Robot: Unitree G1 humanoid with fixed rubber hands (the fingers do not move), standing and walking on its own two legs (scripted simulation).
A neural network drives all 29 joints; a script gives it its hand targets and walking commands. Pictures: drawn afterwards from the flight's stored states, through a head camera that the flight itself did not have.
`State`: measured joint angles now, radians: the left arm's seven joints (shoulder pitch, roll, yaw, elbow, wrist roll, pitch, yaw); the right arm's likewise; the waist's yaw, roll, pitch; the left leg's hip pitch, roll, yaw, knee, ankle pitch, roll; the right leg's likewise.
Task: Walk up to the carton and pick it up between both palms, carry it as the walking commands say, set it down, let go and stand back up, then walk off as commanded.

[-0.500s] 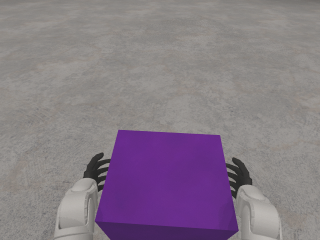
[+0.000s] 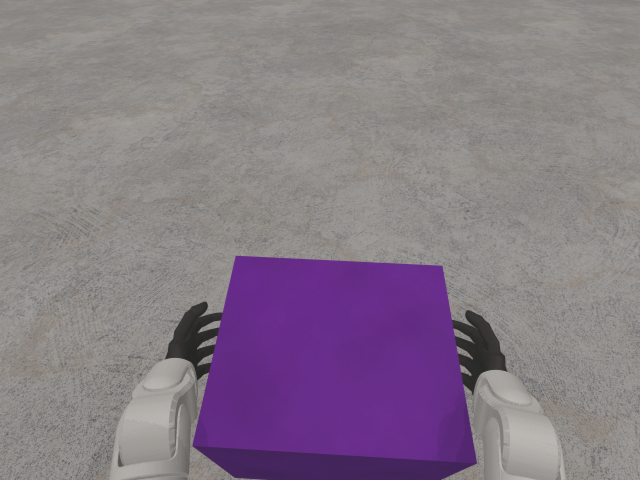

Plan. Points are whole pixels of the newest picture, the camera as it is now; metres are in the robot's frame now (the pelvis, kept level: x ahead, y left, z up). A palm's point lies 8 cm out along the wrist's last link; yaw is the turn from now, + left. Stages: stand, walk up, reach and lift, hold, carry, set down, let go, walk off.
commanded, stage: carry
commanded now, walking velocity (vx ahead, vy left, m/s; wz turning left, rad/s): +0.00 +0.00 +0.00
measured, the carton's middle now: (332, 378) +0.29 +0.00 -0.03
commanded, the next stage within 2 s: none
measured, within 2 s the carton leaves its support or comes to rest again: neither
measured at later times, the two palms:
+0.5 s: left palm (179, 372) +0.26 +0.18 +0.04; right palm (481, 379) +0.26 -0.18 +0.04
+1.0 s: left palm (180, 367) +0.26 +0.19 +0.04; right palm (476, 372) +0.27 -0.17 +0.04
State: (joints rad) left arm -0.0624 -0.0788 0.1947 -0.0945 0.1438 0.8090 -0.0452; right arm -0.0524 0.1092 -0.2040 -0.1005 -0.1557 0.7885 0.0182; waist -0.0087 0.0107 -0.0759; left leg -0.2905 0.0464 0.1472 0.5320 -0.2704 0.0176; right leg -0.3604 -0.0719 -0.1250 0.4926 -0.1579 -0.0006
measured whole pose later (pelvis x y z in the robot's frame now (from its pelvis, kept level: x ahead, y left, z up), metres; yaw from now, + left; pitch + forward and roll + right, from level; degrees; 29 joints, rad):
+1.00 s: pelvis +0.00 +0.00 +0.00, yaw +0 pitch +2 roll +0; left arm -0.08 -0.08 0.20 0.02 0.16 0.76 -0.03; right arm -0.08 0.10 -0.21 0.01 -0.18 0.75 0.02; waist 0.00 0.02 -0.11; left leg -0.29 0.04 0.14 0.53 -0.27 0.02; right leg -0.36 -0.08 -0.13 0.49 -0.16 0.01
